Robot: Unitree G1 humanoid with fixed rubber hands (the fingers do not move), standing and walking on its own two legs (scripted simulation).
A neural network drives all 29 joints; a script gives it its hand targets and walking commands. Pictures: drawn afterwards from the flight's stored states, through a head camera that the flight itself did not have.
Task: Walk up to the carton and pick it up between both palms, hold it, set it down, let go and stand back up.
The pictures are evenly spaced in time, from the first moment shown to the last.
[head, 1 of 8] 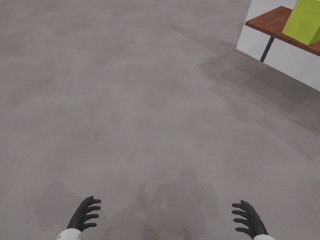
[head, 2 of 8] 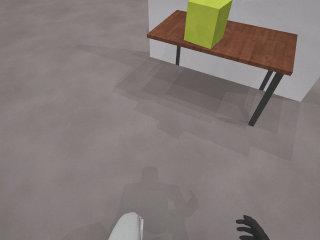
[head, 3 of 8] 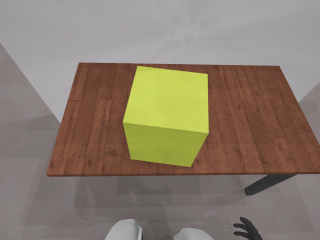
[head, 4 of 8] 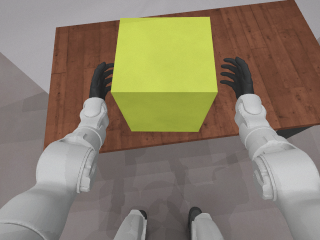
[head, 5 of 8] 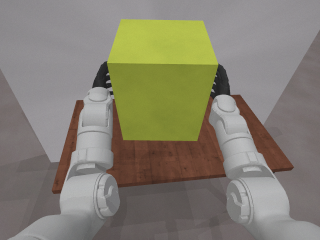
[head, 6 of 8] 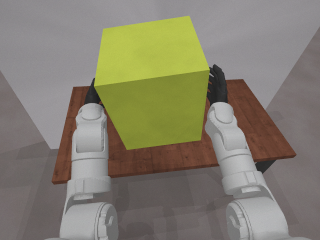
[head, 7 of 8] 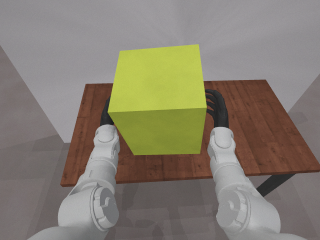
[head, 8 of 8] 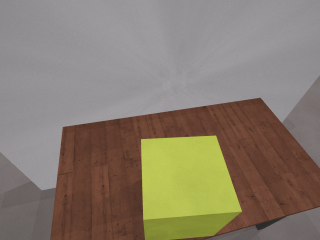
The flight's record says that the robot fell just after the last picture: no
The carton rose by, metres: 0.30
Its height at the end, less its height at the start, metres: +0.00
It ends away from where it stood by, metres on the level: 0.02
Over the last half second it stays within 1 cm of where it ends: yes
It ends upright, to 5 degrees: yes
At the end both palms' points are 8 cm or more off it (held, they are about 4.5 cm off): yes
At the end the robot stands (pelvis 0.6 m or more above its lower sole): yes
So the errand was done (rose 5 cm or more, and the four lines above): yes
